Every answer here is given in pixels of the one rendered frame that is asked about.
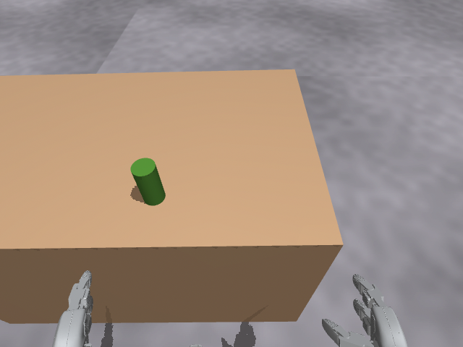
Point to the can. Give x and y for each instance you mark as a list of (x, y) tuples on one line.
[(148, 181)]

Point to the right robot hand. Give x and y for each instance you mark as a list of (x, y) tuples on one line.
[(381, 323)]

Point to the left robot hand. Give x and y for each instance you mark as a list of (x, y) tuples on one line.
[(75, 323)]

